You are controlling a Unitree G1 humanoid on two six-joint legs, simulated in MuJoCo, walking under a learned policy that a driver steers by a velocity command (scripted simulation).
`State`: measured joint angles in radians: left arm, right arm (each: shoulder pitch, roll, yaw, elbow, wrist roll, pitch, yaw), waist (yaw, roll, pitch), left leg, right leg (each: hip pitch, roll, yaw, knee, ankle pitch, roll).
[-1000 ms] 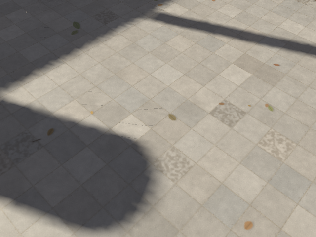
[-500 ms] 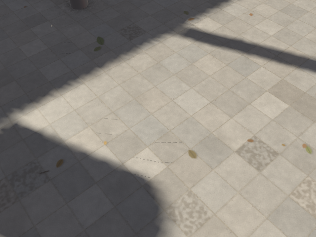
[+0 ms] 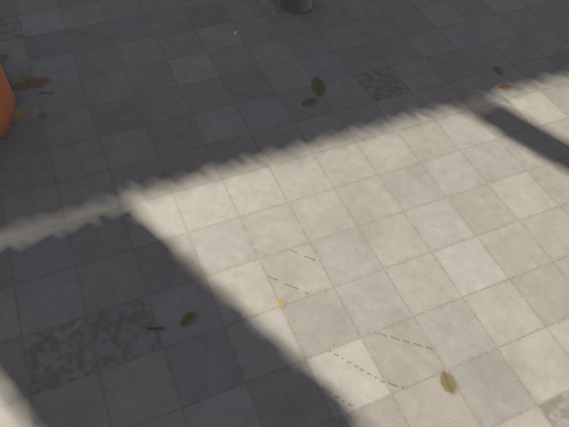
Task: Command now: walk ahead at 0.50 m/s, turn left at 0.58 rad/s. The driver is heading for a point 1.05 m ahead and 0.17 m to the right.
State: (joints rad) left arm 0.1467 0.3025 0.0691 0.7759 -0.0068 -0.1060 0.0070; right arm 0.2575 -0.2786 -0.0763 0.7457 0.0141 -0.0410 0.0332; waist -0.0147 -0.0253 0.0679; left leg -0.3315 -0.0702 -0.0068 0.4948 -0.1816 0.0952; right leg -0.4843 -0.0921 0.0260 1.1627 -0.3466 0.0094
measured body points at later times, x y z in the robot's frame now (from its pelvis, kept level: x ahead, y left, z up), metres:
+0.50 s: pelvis +0.30 -0.05 -0.01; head +0.33 -0.05 +0.44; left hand +0.47 +0.21 -0.11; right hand +0.36 -0.33 -0.13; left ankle +0.13 +0.07 -0.64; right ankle +0.38 -0.12 -0.74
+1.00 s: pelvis +0.59 -0.03 -0.01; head +0.61 -0.03 +0.44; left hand +0.73 +0.22 -0.12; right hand +0.70 -0.33 -0.07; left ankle +0.68 +0.06 -0.74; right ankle +0.43 -0.11 -0.66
